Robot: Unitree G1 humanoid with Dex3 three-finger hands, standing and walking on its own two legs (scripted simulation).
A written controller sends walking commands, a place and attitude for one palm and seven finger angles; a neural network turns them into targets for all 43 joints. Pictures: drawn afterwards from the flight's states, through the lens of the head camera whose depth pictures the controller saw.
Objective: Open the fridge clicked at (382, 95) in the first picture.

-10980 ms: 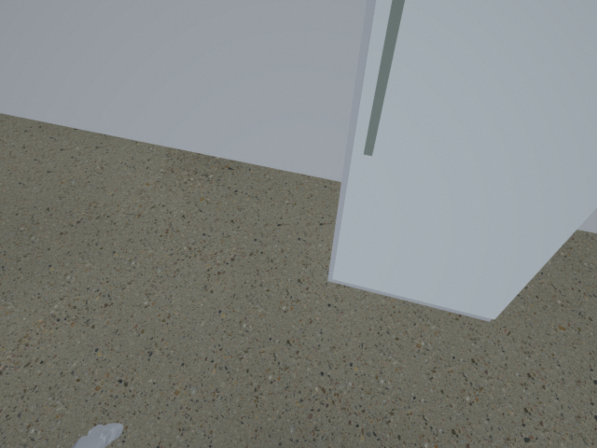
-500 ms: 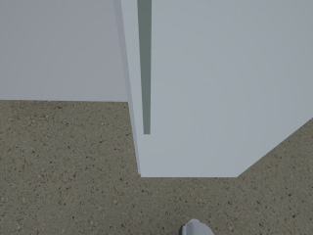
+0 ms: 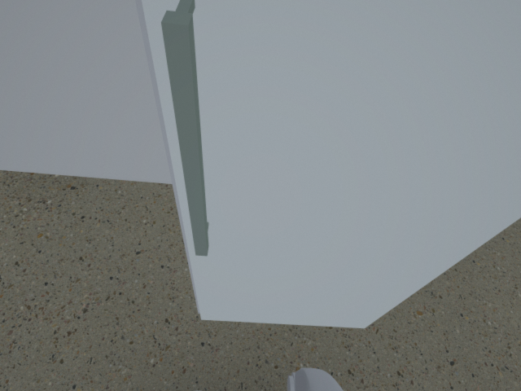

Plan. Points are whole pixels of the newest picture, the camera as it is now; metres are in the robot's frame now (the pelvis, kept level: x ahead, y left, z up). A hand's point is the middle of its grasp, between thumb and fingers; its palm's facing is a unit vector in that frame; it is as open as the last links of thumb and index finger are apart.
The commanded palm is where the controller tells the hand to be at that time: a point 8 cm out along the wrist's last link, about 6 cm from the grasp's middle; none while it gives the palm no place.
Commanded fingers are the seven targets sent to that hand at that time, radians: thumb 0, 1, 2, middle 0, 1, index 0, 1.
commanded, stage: shuffle to correct the standing spot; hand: left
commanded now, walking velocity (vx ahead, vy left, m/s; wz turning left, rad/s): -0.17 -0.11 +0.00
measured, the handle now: (197, 167) +0.36 +0.12 +0.15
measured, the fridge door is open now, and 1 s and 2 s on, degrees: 0 0 0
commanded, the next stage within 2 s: come to a stop and stand still in 0.54 s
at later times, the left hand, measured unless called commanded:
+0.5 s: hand out of the picture +0.01 +0.08 -0.17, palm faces +0.04 -0.98 -0.21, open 7.4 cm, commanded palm none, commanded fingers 0.00 0.90 0.90 -0.20 -0.30 -0.20 -0.30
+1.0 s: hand out of the picture -0.15 +0.14 -0.17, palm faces +0.01 -0.98 -0.19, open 7.4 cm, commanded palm none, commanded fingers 0.00 0.90 0.90 -0.20 -0.30 -0.20 -0.30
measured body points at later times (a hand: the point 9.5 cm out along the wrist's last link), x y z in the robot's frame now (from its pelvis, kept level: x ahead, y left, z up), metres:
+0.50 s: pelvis -0.07 -0.10 +0.00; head -0.02 -0.11 +0.44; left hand +0.00 +0.13 -0.15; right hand -0.01 -0.35 -0.16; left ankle -0.12 +0.01 -0.67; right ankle -0.02 -0.21 -0.74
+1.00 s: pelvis -0.15 -0.05 +0.01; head -0.14 -0.03 +0.46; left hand -0.15 +0.19 -0.15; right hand -0.17 -0.28 -0.13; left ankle -0.17 +0.02 -0.74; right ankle -0.20 -0.20 -0.67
